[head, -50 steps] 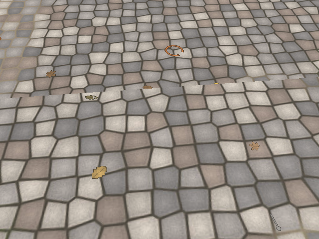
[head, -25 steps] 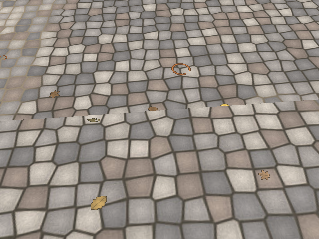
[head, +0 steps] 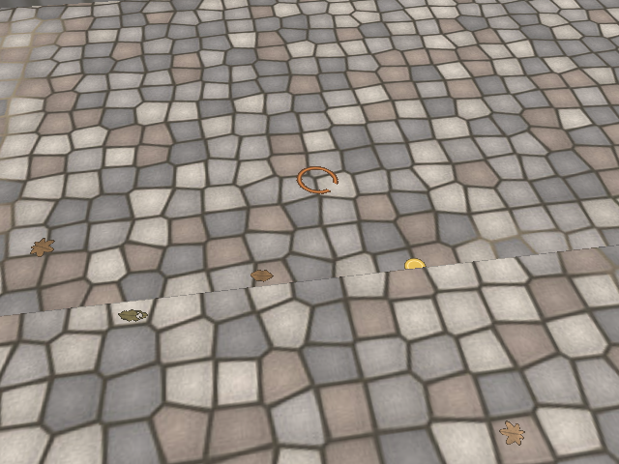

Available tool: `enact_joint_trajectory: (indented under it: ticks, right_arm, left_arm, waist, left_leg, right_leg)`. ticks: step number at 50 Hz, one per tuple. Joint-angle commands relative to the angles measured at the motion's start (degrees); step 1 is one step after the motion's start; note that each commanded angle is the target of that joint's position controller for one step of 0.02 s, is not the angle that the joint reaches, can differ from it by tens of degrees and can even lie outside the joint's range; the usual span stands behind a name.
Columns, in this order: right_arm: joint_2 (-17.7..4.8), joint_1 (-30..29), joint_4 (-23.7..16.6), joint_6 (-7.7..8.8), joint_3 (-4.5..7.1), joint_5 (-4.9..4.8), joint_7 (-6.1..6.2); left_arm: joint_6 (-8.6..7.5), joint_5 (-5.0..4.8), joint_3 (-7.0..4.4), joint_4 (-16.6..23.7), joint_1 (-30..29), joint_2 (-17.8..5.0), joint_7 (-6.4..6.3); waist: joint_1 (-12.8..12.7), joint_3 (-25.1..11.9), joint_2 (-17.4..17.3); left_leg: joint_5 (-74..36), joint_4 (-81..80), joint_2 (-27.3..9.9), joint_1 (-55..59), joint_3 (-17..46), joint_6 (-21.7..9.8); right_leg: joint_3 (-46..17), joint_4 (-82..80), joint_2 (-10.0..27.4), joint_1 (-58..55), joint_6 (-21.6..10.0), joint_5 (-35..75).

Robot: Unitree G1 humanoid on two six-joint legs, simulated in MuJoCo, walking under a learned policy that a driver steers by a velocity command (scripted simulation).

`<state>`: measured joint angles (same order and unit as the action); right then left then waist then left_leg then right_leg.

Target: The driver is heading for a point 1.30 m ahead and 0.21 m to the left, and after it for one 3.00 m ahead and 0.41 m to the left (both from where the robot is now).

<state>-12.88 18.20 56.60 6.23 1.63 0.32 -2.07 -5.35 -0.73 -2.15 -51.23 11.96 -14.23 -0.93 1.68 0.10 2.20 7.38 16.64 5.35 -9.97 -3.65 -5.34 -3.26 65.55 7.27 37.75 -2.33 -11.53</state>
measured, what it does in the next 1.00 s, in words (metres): walks ahead, turning left: right foot, then left foot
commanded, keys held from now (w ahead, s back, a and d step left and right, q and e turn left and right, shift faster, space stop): w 0.20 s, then w+q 0.32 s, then q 0.48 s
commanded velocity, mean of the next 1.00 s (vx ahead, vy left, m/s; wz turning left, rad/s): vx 0.36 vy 0.00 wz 0.34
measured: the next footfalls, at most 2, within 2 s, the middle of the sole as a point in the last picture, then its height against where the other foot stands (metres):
right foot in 0.30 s outside the picture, level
left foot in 0.82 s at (260, 444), level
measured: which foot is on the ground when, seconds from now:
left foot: down 0.00-0.32, up 0.34-0.80, down 0.82-1.00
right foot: up 0.00-0.28, down 0.30-0.84, up 0.86-1.00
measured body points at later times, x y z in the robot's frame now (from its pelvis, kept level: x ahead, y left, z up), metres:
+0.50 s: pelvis +0.27 -0.08 +0.00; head +0.30 -0.09 +0.45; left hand +0.31 +0.18 -0.12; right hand +0.36 -0.32 -0.15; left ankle +0.27 +0.09 -0.65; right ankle +0.30 -0.17 -0.74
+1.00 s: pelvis +0.46 +0.00 -0.01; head +0.48 +0.01 +0.44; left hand +0.50 +0.31 -0.10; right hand +0.66 -0.23 -0.12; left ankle +0.53 +0.10 -0.74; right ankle +0.45 -0.17 -0.67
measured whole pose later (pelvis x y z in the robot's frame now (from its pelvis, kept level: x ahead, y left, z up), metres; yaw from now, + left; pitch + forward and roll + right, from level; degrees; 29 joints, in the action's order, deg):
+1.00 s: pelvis +0.46 +0.00 -0.01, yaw +24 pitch +2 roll -1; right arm -17.5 12.8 50.0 6.1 5.1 0.9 0.6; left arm -5.5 4.2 -3.6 -44.6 8.1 -14.9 -1.4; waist 1.3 0.1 -1.1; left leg -0.1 18.9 5.7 -20.8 2.6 -6.1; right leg -1.1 59.6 3.0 22.3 0.9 -32.9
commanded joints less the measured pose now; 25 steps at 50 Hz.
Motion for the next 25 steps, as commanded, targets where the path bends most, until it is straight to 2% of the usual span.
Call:
enact_joint_trajectory:
  ticks: [1, 5, 8, 10, 12, 13, 14, 15, 16, 17, 18, 19, 20, 21, 22, 24, 25]
  right_arm:
    - [-7.45, -2.13, -3.02, 1.01, 1.17, -0.05, 1.13]
    - [-9.05, 2.51, -2.05, 0.26, 1.45, -0.96, 2.03]
    - [-9.62, 5.68, -0.79, -0.33, 1.65, -1.44, 2.09]
    - [-9.66, 6.84, -0.12, -0.91, 1.80, -1.51, 2.21]
    - [-10.04, 6.81, 0.01, -1.55, 2.05, -1.63, 2.36]
    - [-10.60, 5.77, -0.27, -1.88, 2.20, -1.62, 2.40]
    - [-10.12, 4.54, -0.78, -2.13, 1.93, -1.37, 2.38]
    - [-7.80, 3.39, -2.20, -2.00, 0.96, -0.55, 2.23]
    - [-0.64, 9.33, -3.21, -0.92, -1.04, -0.67, 1.89]
    - [-3.03, 9.84, -2.30, 0.32, -0.59, -1.90, 1.76]
    - [-8.58, 5.26, -3.44, 0.65, 1.09, -3.45, 1.85]
    - [-8.79, 1.97, -4.39, 0.42, 1.37, -3.39, 2.22]
    - [-7.89, 0.33, -4.62, -0.14, 1.66, -2.72, 2.60]
    - [-0.08, 2.74, -2.93, 0.31, -1.16, 5.96, 0.75]
    - [1.55, 3.49, -2.71, 0.20, -1.12, 6.24, -0.47]
    - [-0.96, 2.65, -2.08, 0.34, -0.39, 3.00, -2.68]
    - [-1.43, 1.17, -2.36, 0.33, -0.27, 2.58, -3.48]
  left_arm:
    - [0.23, 0.72, -0.77, 2.50, 1.91, -2.61, -0.41]
    - [-0.43, 0.23, -0.37, 5.00, -7.41, -1.62, 0.31]
    - [-0.58, -0.37, -0.11, 6.63, -12.53, -1.81, 1.26]
    - [-0.93, -0.54, -0.11, 7.90, -14.65, -2.35, 2.05]
    - [-1.58, -0.52, -0.58, 8.47, -13.74, -3.71, 2.58]
    - [-1.92, -0.47, -1.14, 7.89, -10.59, -4.78, 2.63]
    - [-2.18, -0.38, -2.38, 5.78, -3.20, -6.88, 2.39]
    - [-2.44, 0.15, -3.95, 3.01, 8.61, -11.14, 1.86]
    - [-1.90, 1.16, -5.65, 1.48, 16.66, -17.58, 1.61]
    - [-1.78, 1.45, -4.35, 1.32, 17.68, -12.83, 1.69]
    - [-1.94, 1.11, -3.12, 2.14, 12.51, -8.95, 1.65]
    - [-1.93, 0.76, -2.29, 3.32, 6.80, -6.69, 1.73]
    - [-1.91, 0.56, -1.74, 3.52, 2.89, -4.79, 1.98]
    - [-2.11, 5.71, 0.12, 2.24, 5.22, 0.94, 0.19]
    - [-1.79, 5.99, 0.28, 2.28, 5.34, 2.07, -0.28]
    - [-2.10, 5.86, 0.16, 1.93, 5.76, 1.51, 0.06]
    - [-2.31, 6.20, 0.24, 1.14, 6.86, 1.09, 0.36]
  waist:
    - [-2.64, 3.15, -4.40]
    - [0.69, 3.14, -4.40]
    - [2.67, 4.20, -4.90]
    - [2.88, 4.81, -5.15]
    - [1.36, 4.33, -5.60]
    - [-0.79, 2.84, -6.34]
    - [-4.68, -1.22, -6.02]
    - [-9.38, -9.84, -3.38]
    - [-8.79, -19.36, 10.46]
    - [-9.22, -23.12, 12.49]
    - [-8.09, -14.25, 8.09]
    - [-6.17, -9.24, 4.75]
    - [-4.60, -5.14, 2.35]
    - [-3.37, 0.32, 3.83]
    - [-2.28, 0.94, 2.99]
    - [-1.97, 0.91, 2.14]
    - [-1.93, 1.22, 2.11]
  left_leg:
    - [-4.89, -11.71, -15.93, -5.90, 11.80, -9.73]
    - [-5.55, -10.87, -15.08, -0.81, 9.21, -7.22]
    - [-3.92, -9.16, -16.74, 4.26, 9.46, -6.93]
    - [-4.01, -6.95, -18.63, 8.43, 10.26, -6.48]
    - [-6.25, -3.63, -19.81, 9.91, 12.36, -5.67]
    - [-11.38, -0.34, -19.52, 9.60, 12.64, -5.08]
    - [-19.53, 7.68, -16.79, 8.04, 11.05, -3.86]
    - [-17.05, 23.06, -13.04, -0.57, 8.13, -1.86]
    - [4.31, 46.38, -3.52, -24.17, 2.28, 2.81]
    - [24.29, 56.47, -2.70, -30.95, 11.40, 2.47]
    - [20.65, 60.05, -5.82, -34.93, 12.76, 1.54]
    - [15.19, 58.79, -8.90, -33.90, 11.13, 1.46]
    - [11.16, 55.65, -10.65, -31.87, 10.43, 1.81]
    - [6.23, 55.11, -11.66, -30.17, 11.90, 0.67]
    - [4.09, 53.42, -11.81, -29.68, 11.62, 0.60]
    - [-0.34, 51.02, -11.37, -30.94, 10.90, -0.01]
    - [-3.68, 49.58, -11.28, -32.47, 10.91, -0.20]
  right_leg:
    - [-0.04, -7.95, 2.42, 1.47, 1.54, 9.03]
    - [2.06, -24.74, -0.12, -0.14, 1.97, 17.67]
    - [2.71, -30.65, -1.36, -0.46, 2.05, 16.45]
    - [2.43, -33.50, -1.81, 0.09, 0.99, 12.96]
    - [2.37, -36.43, -2.88, -3.98, -0.29, 8.31]
    - [3.31, -37.75, -4.23, -9.18, -0.96, 6.44]
    - [4.49, -39.29, -5.93, -19.20, -2.13, 5.72]
    - [-1.02, -37.20, -0.20, -36.69, -5.23, 7.23]
    - [-23.80, -39.94, 14.99, -60.66, -13.08, 1.13]
    - [-37.40, -46.99, 18.17, -61.29, -14.74, -3.42]
    - [-28.84, -47.78, 16.53, -53.60, -11.53, -3.44]
    - [-20.30, -49.20, 14.36, -45.21, -9.51, -0.11]
    - [-14.11, -51.84, 11.76, -38.16, -8.32, 2.24]
    - [-11.01, -55.28, 10.42, -33.25, -10.88, 0.84]
    - [-8.28, -56.73, 9.77, -31.58, -10.90, 2.85]
    - [-1.96, -58.40, 8.49, -32.12, -10.83, 6.25]
    - [0.61, -58.82, 8.26, -32.60, -10.68, 9.55]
